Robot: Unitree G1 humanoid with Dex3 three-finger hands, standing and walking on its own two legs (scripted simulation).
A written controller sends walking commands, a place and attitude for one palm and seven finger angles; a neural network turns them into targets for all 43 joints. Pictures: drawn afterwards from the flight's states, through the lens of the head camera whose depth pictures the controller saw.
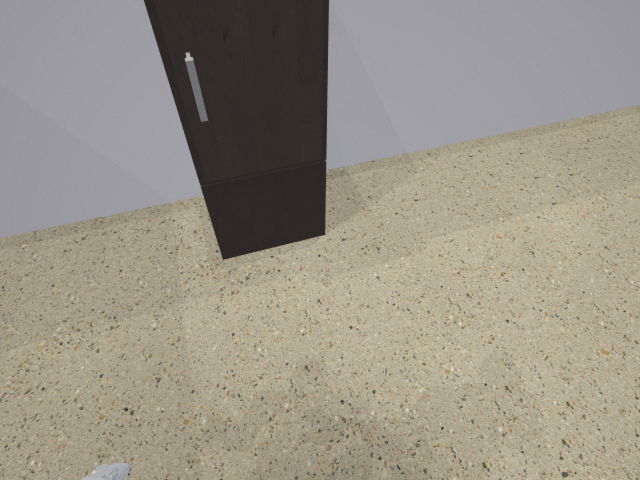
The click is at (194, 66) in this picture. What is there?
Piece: cupboard door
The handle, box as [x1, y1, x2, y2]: [185, 52, 207, 121]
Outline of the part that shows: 188,52 186,53 185,61 201,121 207,120 193,60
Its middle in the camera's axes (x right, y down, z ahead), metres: -0.32 -0.39 +0.99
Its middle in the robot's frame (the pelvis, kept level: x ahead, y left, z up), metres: +0.99 +0.38 -0.02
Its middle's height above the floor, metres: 0.75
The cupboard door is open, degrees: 0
